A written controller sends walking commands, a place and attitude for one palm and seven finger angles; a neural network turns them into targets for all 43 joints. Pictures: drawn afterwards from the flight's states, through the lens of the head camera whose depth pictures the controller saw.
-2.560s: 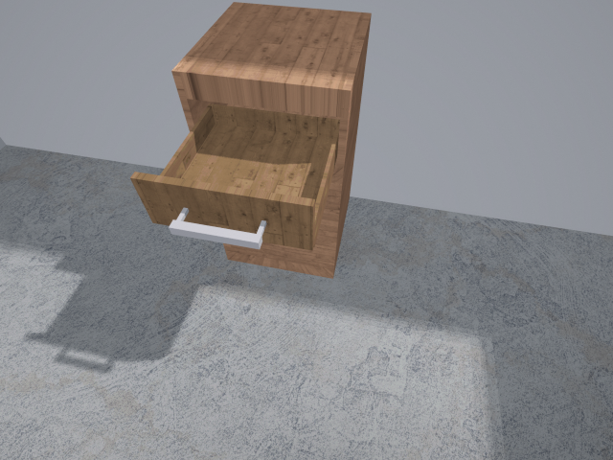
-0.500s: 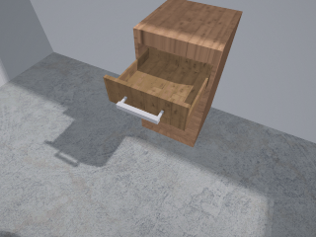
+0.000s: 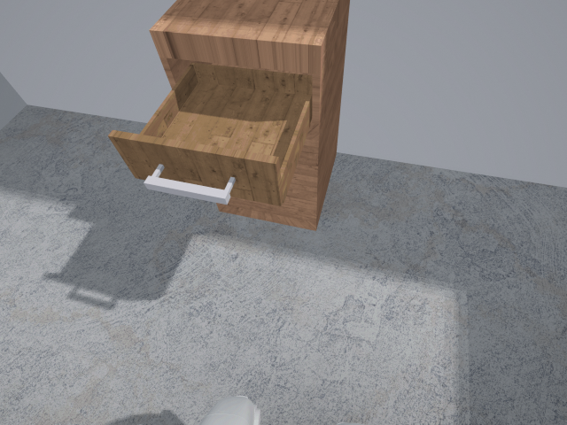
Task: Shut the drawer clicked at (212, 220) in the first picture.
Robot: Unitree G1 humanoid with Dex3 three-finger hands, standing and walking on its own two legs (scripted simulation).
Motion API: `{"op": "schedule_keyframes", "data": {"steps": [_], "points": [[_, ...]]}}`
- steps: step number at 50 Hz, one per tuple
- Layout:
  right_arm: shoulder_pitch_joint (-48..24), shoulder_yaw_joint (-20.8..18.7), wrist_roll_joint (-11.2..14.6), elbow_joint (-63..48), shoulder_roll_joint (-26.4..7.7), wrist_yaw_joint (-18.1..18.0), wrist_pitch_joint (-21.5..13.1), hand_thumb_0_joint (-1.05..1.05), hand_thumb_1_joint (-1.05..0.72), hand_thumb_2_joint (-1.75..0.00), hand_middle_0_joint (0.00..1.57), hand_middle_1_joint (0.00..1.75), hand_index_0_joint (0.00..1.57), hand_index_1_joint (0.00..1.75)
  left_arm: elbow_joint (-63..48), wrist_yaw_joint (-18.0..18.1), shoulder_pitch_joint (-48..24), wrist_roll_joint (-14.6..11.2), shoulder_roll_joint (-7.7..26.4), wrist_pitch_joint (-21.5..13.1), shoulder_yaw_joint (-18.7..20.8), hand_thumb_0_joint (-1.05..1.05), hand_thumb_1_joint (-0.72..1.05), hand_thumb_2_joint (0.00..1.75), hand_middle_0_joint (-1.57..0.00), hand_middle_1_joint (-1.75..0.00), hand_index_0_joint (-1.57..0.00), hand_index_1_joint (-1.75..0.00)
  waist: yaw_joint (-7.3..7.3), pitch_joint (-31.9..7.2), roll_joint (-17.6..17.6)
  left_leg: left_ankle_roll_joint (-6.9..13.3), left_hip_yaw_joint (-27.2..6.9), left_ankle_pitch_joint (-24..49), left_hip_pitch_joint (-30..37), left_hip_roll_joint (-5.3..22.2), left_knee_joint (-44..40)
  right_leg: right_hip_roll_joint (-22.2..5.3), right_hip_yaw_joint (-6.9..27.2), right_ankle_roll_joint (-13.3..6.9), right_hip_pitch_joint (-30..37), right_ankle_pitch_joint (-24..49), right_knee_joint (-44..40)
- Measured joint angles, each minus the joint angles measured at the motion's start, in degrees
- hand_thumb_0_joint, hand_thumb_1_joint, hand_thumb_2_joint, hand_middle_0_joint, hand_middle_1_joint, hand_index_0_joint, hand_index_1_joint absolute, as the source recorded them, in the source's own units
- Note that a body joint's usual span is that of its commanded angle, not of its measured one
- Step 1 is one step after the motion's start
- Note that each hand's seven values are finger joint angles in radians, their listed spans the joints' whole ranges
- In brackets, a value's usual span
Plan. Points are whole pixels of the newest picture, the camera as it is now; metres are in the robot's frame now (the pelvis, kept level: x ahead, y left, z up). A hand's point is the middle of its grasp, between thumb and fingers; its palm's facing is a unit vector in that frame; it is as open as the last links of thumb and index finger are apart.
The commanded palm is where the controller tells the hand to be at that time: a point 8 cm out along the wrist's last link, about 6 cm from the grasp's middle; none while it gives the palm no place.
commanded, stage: turn to face it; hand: left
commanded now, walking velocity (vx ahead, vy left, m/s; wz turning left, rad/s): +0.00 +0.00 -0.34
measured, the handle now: (190, 182) +0.58 +0.26 -0.11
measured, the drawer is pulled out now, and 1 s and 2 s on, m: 0.30 0.30 0.30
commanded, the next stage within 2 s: take the last steps up to it in 0.24 s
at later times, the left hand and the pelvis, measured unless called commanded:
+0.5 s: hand out of the picture +0.10 +0.21 -0.17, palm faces -0.07 -0.98 -0.19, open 7.4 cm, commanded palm none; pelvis +0.03 +0.02 +0.01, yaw -8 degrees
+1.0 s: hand (183, 401) +0.16 +0.20 -0.18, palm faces -0.05 -0.98 -0.19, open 7.4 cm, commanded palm none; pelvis +0.15 +0.02 -0.01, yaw -7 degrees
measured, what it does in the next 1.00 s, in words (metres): walks ahead: left foot, then right foot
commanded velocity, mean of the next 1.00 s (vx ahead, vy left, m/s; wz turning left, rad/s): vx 0.15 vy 0.09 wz -0.08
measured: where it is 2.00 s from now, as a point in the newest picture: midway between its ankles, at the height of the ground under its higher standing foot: (305, 411)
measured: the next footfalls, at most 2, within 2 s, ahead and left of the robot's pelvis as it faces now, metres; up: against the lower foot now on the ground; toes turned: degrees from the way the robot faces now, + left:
left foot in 0.40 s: +0.07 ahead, +0.14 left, +0.00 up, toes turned -9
right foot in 0.68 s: +0.08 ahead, -0.11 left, +0.00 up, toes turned -10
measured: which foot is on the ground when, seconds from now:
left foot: up 0.00-0.38, down 0.40-0.66, up 0.68-0.94, down 0.96-1.00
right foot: down 0.00-0.40, up 0.42-0.66, down 0.68-0.96, up 0.98-1.00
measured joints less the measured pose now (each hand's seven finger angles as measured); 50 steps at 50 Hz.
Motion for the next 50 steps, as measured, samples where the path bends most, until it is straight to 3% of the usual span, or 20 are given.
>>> {"op": "schedule_keyframes", "data": {"steps": [3,13,17,21,24,27,30,33,35,37,39,42,46,48,50], "points": [[-1.31,-0.01,0.09,-0.63,-0.14,0.29,-0.28,0.0,-0.91,-0.9,0.2,0.3,0.2,0.3,0.02,0.46,1.03,-0.09,-0.53,0.11,-0.26,0.0,0.9,0.89,-0.2,-0.3,-0.2,-0.3,0.25,-0.15,-1.24,-0.39,0.27,2.25,-2.43,-0.95,4.72,0.15,1.81,-0.47,1.41,2.56,-4.55],[-4.77,0.4,0.62,-2.36,0.94,0.35,-0.74,0.0,-0.91,-0.9,0.2,0.3,0.2,0.3,0.75,0.74,3.74,0.18,-2.25,-0.05,-0.71,0.0,0.9,0.89,-0.2,-0.3,-0.2,-0.3,1.39,-1.8,-2.92,-0.36,-1.13,3.89,0.46,-1.53,-6.04,2.4,5.72,-0.53,4.35,5.92,-10.44],[-4.98,0.76,0.85,-3.04,2.1,0.37,-1.29,0.0,-0.91,-0.9,0.2,0.3,0.2,0.3,0.81,0.64,3.85,0.24,-1.93,0.1,-0.47,0.0,0.9,0.89,-0.2,-0.3,-0.2,-0.3,1.63,-2.38,-4.0,0.43,-1.18,4.71,3.53,-2.11,-13.78,3.07,6.49,-0.04,4.23,5.58,-9.96],[-2.75,1.31,0.28,-3.8,2.34,0.35,-3.29,0.0,-0.91,-0.9,0.2,0.3,0.2,0.3,1.2,0.43,3.92,-0.47,-1.66,0.19,-0.47,0.0,0.9,0.89,-0.2,-0.3,-0.2,-0.3,0.43,-4.09,-3.13,2.51,-2.46,13.48,9.0,-1.27,-27.93,4.43,5.5,1.39,1.31,0.78,-4.06],[-0.13,2.17,-0.88,-3.19,3.38,0.59,-3.38,0.0,-0.91,-0.9,0.2,0.3,0.2,0.3,1.53,-0.2,2.74,-0.21,-0.49,0.14,-0.43,0.0,0.9,0.89,-0.2,-0.3,-0.2,-0.3,0.71,-3.91,-4.55,3.16,-1.31,12.54,10.11,-2.04,-27.84,1.95,2.95,2.85,-3.01,-7.97,8.65],[3.59,2.74,-1.32,-1.98,3.83,0.93,-3.78,0.0,-0.91,-0.9,0.2,0.3,0.2,0.3,1.7,-0.92,1.67,0.16,-0.04,-0.26,-0.57,0.0,0.9,0.89,-0.2,-0.3,-0.2,-0.3,0.32,-4.23,-3.8,3.04,-1.39,13.3,12.44,-1.86,-31.54,-0.52,0.39,3.09,-5.51,-7.74,14.97],[7.01,2.78,-1.44,-0.13,3.68,1.08,-4.02,0.0,-0.91,-0.9,0.2,0.3,0.2,0.3,1.37,-1.38,0.78,0.11,-0.17,-1.07,-0.97,0.0,0.9,0.89,-0.2,-0.3,-0.2,-0.3,-0.26,-4.18,-2.24,2.75,-1.56,13.81,14.14,-1.48,-33.76,-2.6,-1.89,3.14,-4.56,-7.67,10.61],[10.35,2.71,-0.88,1.8,3.41,1.34,-3.93,0.0,-0.91,-0.9,0.2,0.3,0.2,0.3,0.85,-1.6,0.56,-0.01,-0.09,-2.29,-1.18,0.0,0.9,0.89,-0.2,-0.3,-0.2,-0.3,-0.74,-4.37,-1.58,2.1,-1.17,11.23,13.92,-1.63,-30.86,-3.53,-3.0,2.84,0.03,-3.24,-1.85],[11.63,2.41,-0.45,3.15,3.0,1.69,-3.28,0.0,-0.91,-0.9,0.2,0.3,0.2,0.3,1.02,-1.18,0.54,0.13,-0.21,-3.56,-1.01,0.0,0.9,0.89,-0.2,-0.3,-0.2,-0.3,-0.96,-4.1,-1.43,2.48,-0.17,4.71,10.73,-1.68,-21.43,-3.89,-2.58,2.37,1.15,2.75,-4.21],[12.02,1.71,-0.57,4.33,1.98,2.16,-2.44,0.01,-0.91,-0.9,0.2,0.3,0.2,0.3,1.69,-0.87,0.8,0.08,-1.25,-3.78,-1.3,0.0,0.9,0.89,-0.2,-0.3,-0.2,-0.3,-1.82,-3.54,0.18,2.5,-0.05,1.07,6.46,-1.09,-10.84,-3.65,-3.94,2.82,3.04,1.4,-4.1],[12.14,1.16,-0.62,4.9,1.57,2.55,-2.1,0.01,-0.91,-0.9,0.2,0.3,0.2,0.3,2.25,-0.46,2.02,0.13,-1.83,-3.75,-1.23,0.0,0.9,0.89,-0.2,-0.3,-0.2,-0.3,-2.09,-3.83,-0.01,2.58,1.13,1.85,3.13,-0.64,-6.09,-4.11,-4.4,3.25,5.53,0.51,-6.34],[11.18,0.93,-0.44,4.46,1.72,3.14,-2.23,0.01,-0.91,-0.9,0.2,0.3,0.2,0.3,3.47,-0.22,3.99,0.11,-2.01,-3.95,-1.05,0.0,0.9,0.89,-0.2,-0.3,-0.2,-0.3,-1.83,-4.06,-1.93,2.18,2.95,5.09,0.86,0.41,-9.61,-5.16,-4.23,3.93,8.76,0.87,-9.98],[8.74,1.03,-0.38,2.77,1.89,3.57,-3.65,0.01,-0.91,-0.9,0.19,0.3,0.2,0.3,5.51,-0.53,5.92,-0.06,-2.3,-3.9,-1.01,0.0,0.9,0.89,-0.2,-0.3,-0.2,-0.3,-1.06,-3.4,-3.58,2.06,4.18,12.54,1.94,0.84,-21.43,-6.24,-4.02,5.18,11.32,-0.9,-10.5],[8.24,1.24,-0.57,1.66,1.28,3.44,-5.08,0.01,-0.91,-0.9,0.19,0.3,0.2,0.3,6.17,-0.64,7.23,-0.18,-2.77,-3.51,-1.12,0.0,0.9,0.89,-0.2,-0.3,-0.2,-0.3,-0.67,-3.62,-2.73,2.88,4.17,17.51,4.12,1.1,-27.36,-6.01,-4.15,5.69,10.73,-4.09,-6.42],[6.85,1.21,-1.02,1.22,1.94,2.56,-6.04,0.0,-0.91,-0.9,0.19,0.3,0.2,0.3,6.98,-0.46,7.22,-0.34,-2.34,-2.56,-1.16,0.0,0.9,0.89,-0.2,-0.3,-0.2,-0.3,-0.5,-3.15,-3.8,2.69,4.95,17.83,3.47,0.54,-24.13,-6.85,-3.69,4.45,6.49,-9.72,5.21]]}}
